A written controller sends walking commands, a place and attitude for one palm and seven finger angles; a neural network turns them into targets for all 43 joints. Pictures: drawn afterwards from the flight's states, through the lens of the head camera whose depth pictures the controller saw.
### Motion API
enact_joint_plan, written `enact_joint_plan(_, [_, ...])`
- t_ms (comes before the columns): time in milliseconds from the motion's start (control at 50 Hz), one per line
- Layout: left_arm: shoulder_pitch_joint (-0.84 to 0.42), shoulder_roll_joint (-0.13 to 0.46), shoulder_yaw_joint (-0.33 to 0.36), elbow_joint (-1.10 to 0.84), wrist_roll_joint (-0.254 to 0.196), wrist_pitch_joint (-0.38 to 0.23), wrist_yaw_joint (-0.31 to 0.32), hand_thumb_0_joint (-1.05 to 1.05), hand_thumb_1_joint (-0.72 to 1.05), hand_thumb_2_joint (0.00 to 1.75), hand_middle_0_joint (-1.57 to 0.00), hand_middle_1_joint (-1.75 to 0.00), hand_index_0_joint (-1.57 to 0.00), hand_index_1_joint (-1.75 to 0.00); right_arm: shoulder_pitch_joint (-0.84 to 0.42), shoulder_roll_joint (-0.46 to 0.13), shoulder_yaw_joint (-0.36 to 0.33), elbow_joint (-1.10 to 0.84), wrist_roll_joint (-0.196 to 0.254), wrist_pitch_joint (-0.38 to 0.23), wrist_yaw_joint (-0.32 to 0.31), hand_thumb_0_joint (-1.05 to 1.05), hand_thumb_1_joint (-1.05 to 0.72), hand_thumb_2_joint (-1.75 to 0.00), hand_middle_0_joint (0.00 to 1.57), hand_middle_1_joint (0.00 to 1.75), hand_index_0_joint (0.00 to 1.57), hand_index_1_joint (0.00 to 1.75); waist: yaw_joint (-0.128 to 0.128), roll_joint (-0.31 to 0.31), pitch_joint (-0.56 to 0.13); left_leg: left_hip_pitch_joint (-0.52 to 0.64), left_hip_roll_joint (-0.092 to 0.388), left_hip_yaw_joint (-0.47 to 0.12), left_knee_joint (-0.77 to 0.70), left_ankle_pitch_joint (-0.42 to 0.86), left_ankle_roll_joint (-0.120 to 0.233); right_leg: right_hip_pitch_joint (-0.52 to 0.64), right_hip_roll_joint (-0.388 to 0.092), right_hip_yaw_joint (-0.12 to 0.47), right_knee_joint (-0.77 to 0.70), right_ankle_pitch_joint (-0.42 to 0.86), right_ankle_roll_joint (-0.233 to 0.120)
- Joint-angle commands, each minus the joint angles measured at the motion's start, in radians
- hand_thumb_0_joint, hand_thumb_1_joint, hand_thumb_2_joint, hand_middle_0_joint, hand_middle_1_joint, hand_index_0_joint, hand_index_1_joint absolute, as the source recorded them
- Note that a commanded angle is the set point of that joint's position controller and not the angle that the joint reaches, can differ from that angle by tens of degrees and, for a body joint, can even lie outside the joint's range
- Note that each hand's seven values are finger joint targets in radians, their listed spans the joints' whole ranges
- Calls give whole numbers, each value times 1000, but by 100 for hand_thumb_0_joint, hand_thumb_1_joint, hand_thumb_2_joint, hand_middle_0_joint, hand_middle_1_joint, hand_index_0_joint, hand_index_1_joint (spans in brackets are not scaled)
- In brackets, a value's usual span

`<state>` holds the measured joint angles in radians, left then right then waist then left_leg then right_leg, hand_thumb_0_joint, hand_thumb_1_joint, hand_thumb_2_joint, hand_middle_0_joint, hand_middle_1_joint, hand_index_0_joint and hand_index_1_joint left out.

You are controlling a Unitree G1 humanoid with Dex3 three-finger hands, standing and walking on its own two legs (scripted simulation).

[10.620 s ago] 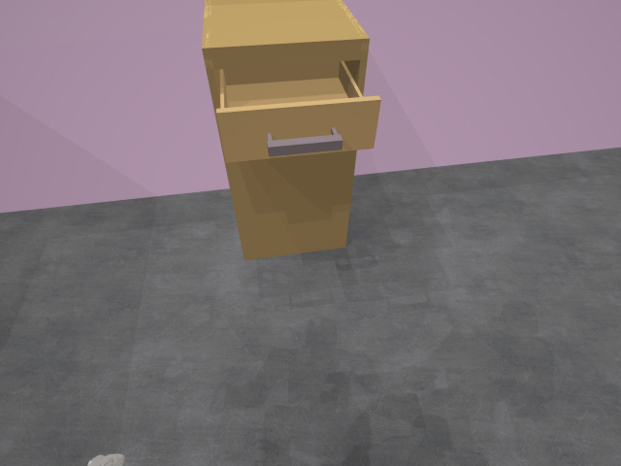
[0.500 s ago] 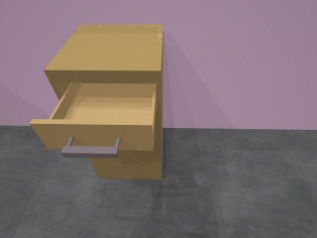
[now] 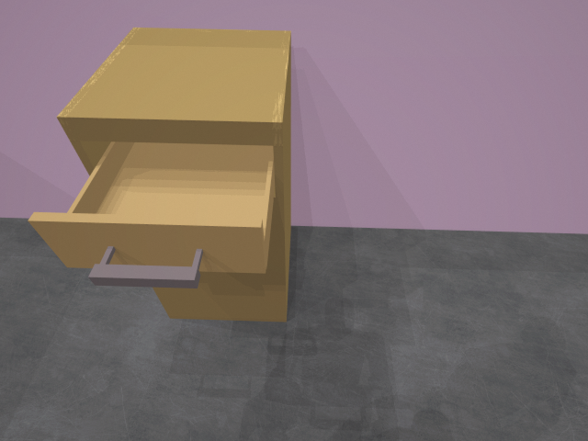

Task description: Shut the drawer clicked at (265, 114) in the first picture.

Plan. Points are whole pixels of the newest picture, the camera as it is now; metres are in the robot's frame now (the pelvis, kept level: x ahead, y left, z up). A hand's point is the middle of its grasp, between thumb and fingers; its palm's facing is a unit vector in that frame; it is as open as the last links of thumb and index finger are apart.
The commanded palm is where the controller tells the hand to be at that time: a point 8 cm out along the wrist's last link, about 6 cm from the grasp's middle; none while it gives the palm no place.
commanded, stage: come to a stop and stand still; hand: left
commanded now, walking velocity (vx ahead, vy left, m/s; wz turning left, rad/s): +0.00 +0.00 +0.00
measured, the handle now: (150, 264) +0.39 +0.28 -0.04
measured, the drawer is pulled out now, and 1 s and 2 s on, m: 0.22 0.22 0.22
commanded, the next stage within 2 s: look again from close up in 0.06 s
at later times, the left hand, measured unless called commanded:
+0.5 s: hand out of the picture -0.01 +0.15 -0.18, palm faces +0.04 -0.98 -0.17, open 7.4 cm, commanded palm none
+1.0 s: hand out of the picture -0.01 +0.17 -0.18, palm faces +0.09 -0.98 -0.18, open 7.4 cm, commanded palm none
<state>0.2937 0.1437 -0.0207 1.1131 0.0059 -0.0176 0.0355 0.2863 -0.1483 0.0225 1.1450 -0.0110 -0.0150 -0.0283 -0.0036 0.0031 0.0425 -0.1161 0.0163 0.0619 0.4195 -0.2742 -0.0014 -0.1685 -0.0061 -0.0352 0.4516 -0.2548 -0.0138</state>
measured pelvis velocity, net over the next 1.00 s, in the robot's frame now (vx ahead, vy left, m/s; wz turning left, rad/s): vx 0.00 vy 0.00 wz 0.01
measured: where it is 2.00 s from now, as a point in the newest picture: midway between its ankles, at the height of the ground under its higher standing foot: outside the picture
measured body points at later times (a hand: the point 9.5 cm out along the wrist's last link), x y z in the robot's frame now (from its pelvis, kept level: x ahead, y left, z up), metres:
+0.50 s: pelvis +0.00 -0.01 +0.00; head +0.01 -0.01 +0.45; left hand -0.01 +0.20 -0.16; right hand -0.01 -0.22 -0.16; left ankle -0.03 +0.12 -0.74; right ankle -0.01 -0.11 -0.74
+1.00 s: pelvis +0.00 +0.00 -0.01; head +0.02 +0.00 +0.44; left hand -0.02 +0.22 -0.16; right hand -0.02 -0.22 -0.17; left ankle -0.03 +0.12 -0.74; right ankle -0.01 -0.11 -0.74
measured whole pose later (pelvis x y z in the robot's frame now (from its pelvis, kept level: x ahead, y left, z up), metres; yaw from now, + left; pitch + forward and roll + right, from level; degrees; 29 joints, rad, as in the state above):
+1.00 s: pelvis +0.00 +0.00 -0.01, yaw +1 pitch -1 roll +0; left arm 0.32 0.12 0.02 1.08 0.02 -0.01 0.04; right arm 0.32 -0.15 -0.01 1.12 -0.02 0.02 -0.02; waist 0.02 0.00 0.03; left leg -0.18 0.02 0.05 0.51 -0.32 0.00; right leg -0.21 -0.01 -0.05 0.51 -0.29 -0.02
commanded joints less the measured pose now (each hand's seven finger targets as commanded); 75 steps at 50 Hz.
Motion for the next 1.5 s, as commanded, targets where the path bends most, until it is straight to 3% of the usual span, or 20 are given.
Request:
enact_joint_plan(0, [61,98,21,-24,0,-14,4,0,90,90,-20,-30,-20,-30,60,-83,-12,-17,2,-12,-2,0,-90,-90,20,30,20,30,2,-13,33,-54,80,-74,-76,148,26,0,-101,94,-83,200,-27])
enact_joint_plan(700, [88,68,28,-18,2,-12,4,0,90,90,-20,-30,-20,-30,89,-54,-15,-6,1,-14,-9,0,-90,-90,20,30,20,30,7,4,58,-67,86,-75,-87,138,24,-22,-89,97,-91,163,-32])
enact_joint_plan(800, [89,100,46,-35,6,-11,7,0,90,90,-20,-30,-20,-30,97,-60,-22,-22,-3,2,-2,0,-90,-90,20,30,20,30,17,-26,59,-117,54,-45,-36,46,15,-15,-135,144,-97,73,-59])
enact_joint_plan(920, [87,150,82,-64,11,-1,13,0,90,90,-20,-30,-20,-30,89,-55,-38,-65,-5,22,6,0,-90,-90,20,30,20,30,21,-126,72,-170,23,-7,96,-43,3,-55,-263,273,-162,15,-130])
enact_joint_plan(960, [62,153,91,-81,14,4,14,0,90,90,-20,-30,-20,-30,115,-56,-41,-66,-4,19,6,0,-90,-90,20,30,20,30,7,-114,53,-138,24,-14,60,-18,5,-67,-249,234,-114,46,-124])
enact_joint_plan(1000, [47,136,94,-96,13,12,12,0,90,90,-20,-30,-20,-30,137,-73,-43,-65,-7,10,6,0,-90,-90,20,30,20,30,4,-21,46,-94,48,-44,1,72,19,-100,-187,154,-15,47,-95])
enact_joint_plan(1040, [27,97,87,-113,17,21,6,0,90,90,-20,-30,-20,-30,150,-120,-51,-78,-11,7,3,0,-90,-90,20,30,20,30,2,153,32,-60,149,-163,-63,198,87,-154,-72,2,145,-62,-44])
enact_joint_plan(1080, [-8,63,75,-137,21,27,6,0,90,90,-20,-30,-20,-30,163,-138,-53,-92,-12,9,-3,0,-90,-90,20,30,20,30,-5,198,50,-17,222,-254,-114,313,174,-268,-24,-46,317,-261,-19])
enact_joint_plan(1120, [-24,55,75,-146,16,27,3,0,90,90,-20,-30,-20,-30,143,-129,-47,-112,-18,10,-5,0,-90,-90,20,30,20,30,0,166,42,-4,229,-244,-94,456,211,-292,-46,-38,404,-298,-27])
enact_joint_plan(1180, [3,45,73,-144,13,23,-1,0,90,90,-20,-30,-20,-30,97,-138,-46,-138,-19,9,-5,0,-90,-90,20,30,20,30,28,123,15,-35,191,-171,-39,563,196,-182,-52,-59,281,-208,-23])
enact_joint_plan(1220, [64,59,74,-127,14,12,1,0,90,90,-20,-30,-20,-30,80,-137,-49,-146,-11,7,-5,0,-90,-90,20,30,20,30,56,81,-21,-66,150,-133,37,521,145,-38,-66,-51,73,-18,-22])
enact_joint_plan(1240, [108,97,77,-111,16,1,7,0,90,90,-20,-30,-20,-30,79,-115,-47,-150,-2,0,-4,0,-90,-90,20,30,20,30,69,-28,-43,-161,97,-87,116,398,94,99,-150,63,9,189,-45])
enact_joint_plan(1260, [147,157,85,-97,18,-6,14,0,90,90,-20,-30,-20,-30,77,-86,-45,-163,4,-3,-1,0,-90,-90,20,30,20,30,63,-197,-66,-293,14,-12,206,122,36,205,-323,249,-23,475,-112])
enact_joint_plan(1280, [151,176,87,-85,12,-12,14,0,90,90,-20,-30,-20,-30,44,-76,-50,-169,2,7,-2,0,-90,-90,20,30,20,30,67,-269,-38,-321,-14,-7,302,-230,4,173,-421,298,-48,695,-202])
enact_joint_plan(1300, [136,166,83,-85,16,-13,17,0,90,90,-20,-30,-20,-30,17,-68,-51,-163,0,17,-3,0,-90,-90,20,30,20,30,69,-282,-9,-334,15,-43,392,-301,2,123,-421,289,-54,748,-236])
enact_joint_plan(1360, [24,147,78,-119,24,-7,17,0,90,90,-20,-30,-20,-30,36,-29,-49,-132,7,18,9,0,-90,-90,20,30,20,30,16,-183,4,-260,23,-26,313,-217,-4,43,-318,128,-49,635,-191])
enact_joint_plan(1420, [-22,141,77,-125,10,6,8,0,90,90,-20,-30,-20,-30,105,-16,-42,-77,0,16,11,0,-90,-90,20,30,20,30,-20,-143,3,-5,8,25,27,84,-11,-142,-209,52,-27,229,-96])
enact_joint_plan(1440, [-25,123,72,-129,7,13,3,0,90,90,-20,-30,-20,-30,105,-46,-44,-71,-4,12,9,0,-90,-90,20,30,20,30,-17,-56,22,30,47,-13,-7,133,-2,-199,-161,34,-2,79,-59])
enact_joint_plan(1460, [-8,94,68,-139,11,21,-1,0,90,90,-20,-30,-20,-30,98,-78,-51,-77,-10,6,8,0,-90,-90,20,30,20,30,-1,50,39,-28,127,-104,-46,157,32,-197,-97,9,26,-51,-25])
enact_joint_plan(1480, [-1,82,67,-142,12,24,-2,0,90,90,-20,-30,-20,-30,77,-111,-49,-89,-13,7,6,0,-90,-90,20,30,20,30,11,73,55,-127,169,-141,-71,122,56,-141,-69,-10,17,-97,-10])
